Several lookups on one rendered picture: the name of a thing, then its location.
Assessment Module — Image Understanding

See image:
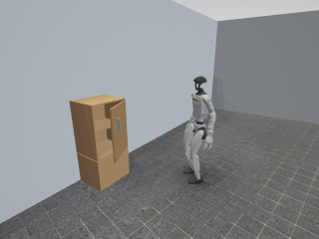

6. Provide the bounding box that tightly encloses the left robot forearm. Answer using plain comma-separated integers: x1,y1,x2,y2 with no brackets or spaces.
206,113,216,136

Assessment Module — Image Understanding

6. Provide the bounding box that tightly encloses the robot right shin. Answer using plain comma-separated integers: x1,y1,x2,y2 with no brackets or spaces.
183,152,192,169

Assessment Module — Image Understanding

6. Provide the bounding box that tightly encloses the robot left upper arm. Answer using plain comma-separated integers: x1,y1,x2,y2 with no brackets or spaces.
201,95,215,118

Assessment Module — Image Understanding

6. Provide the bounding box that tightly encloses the handle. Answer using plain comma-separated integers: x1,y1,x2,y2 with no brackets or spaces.
114,118,121,130

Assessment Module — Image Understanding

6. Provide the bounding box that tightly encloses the cupboard door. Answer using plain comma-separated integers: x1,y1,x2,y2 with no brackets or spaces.
110,100,128,163

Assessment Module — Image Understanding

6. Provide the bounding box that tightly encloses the robot left shin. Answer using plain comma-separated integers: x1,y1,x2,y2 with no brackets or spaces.
189,156,200,179

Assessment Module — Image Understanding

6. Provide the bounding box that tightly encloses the robot shin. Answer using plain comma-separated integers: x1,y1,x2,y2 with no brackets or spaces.
183,152,192,169
189,156,200,179

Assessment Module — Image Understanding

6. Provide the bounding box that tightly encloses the right robot forearm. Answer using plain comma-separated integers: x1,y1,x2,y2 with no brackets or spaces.
189,111,195,124

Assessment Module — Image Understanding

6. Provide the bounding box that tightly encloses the left robot hand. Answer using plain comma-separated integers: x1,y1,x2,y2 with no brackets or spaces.
203,135,213,150

